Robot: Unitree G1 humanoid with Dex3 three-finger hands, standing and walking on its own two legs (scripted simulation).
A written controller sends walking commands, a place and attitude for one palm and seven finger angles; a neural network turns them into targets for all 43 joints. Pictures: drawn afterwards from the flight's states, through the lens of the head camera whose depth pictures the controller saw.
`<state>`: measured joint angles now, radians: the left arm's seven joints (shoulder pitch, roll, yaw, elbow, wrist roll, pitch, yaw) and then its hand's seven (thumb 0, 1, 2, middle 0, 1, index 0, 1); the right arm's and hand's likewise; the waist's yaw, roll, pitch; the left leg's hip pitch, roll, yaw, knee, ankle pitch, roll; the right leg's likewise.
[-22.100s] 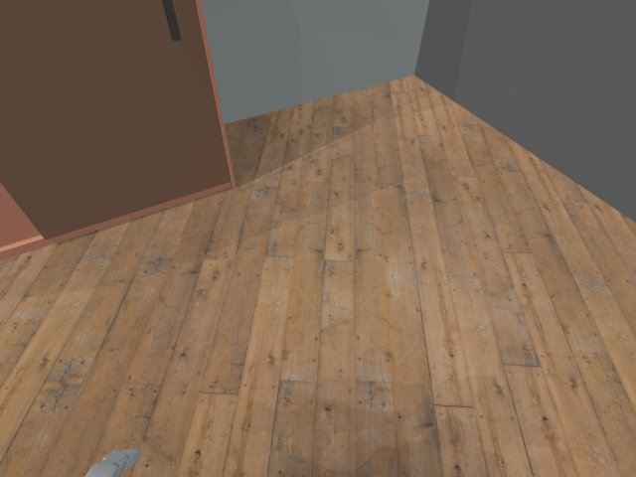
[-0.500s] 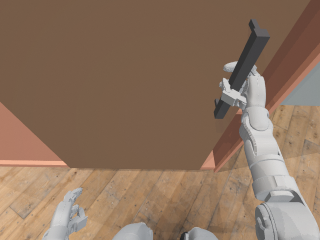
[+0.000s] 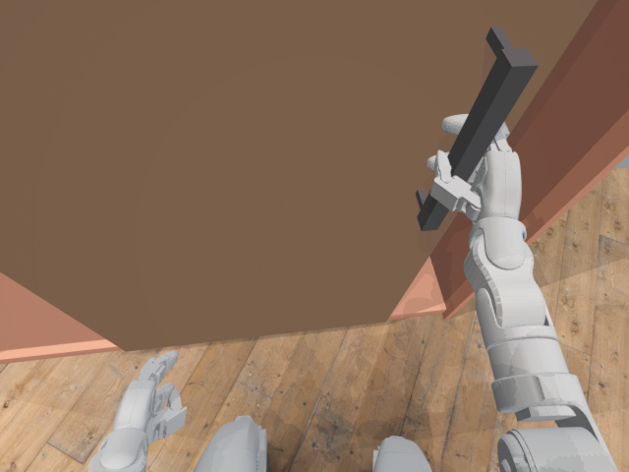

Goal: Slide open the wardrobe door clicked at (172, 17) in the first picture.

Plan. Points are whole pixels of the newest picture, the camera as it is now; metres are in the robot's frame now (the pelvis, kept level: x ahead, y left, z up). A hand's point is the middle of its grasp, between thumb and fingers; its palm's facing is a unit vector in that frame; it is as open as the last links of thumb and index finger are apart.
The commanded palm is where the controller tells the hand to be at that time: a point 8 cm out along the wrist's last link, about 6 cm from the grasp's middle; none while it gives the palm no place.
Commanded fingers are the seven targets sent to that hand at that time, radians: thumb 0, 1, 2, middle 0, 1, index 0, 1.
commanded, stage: step sideways, sliding the door along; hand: right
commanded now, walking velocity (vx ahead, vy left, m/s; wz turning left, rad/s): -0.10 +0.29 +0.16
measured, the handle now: (455, 148) +0.46 -0.18 +0.11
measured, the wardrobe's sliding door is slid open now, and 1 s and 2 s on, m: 0.20 0.47 0.47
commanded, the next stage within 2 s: stop walking and hold the door there in 0.98 s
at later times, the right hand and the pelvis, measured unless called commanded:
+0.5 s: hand (267, 199) +0.38 +0.05 +0.11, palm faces -0.10 +0.99 -0.14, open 6.4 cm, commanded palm +0.37 +0.01 +0.12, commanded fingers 0.00 -0.90 -0.90 0.45 1.40 0.45 1.40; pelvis +0.00 +0.11 +0.02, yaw +6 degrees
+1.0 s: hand (205, 198) +0.38 +0.11 +0.12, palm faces +0.19 +0.98 -0.07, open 6.4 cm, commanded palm +0.35 +0.14 +0.12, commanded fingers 0.00 -0.90 -0.90 0.45 1.40 0.45 1.40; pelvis -0.06 +0.26 +0.01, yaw +7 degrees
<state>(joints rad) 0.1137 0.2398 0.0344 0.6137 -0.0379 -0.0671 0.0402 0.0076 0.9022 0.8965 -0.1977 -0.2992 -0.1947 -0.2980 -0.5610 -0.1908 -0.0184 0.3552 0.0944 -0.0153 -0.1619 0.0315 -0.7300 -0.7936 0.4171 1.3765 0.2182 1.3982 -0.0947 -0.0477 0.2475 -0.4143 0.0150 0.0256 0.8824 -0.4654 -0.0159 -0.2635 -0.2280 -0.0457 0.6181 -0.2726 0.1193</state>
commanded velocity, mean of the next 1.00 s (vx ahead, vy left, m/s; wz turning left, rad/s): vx -0.04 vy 0.29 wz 0.07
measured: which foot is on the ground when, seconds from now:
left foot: down 0.00-0.32, up 0.34-0.58, down 0.60-0.86, up 0.88-1.00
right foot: down 0.00-0.08, up 0.10-0.28, down 0.30-0.60, up 0.62-0.84, down 0.86-1.00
